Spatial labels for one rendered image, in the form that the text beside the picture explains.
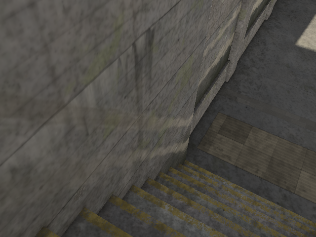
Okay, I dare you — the stairs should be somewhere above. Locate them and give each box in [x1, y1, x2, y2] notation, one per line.
[35, 160, 316, 237]

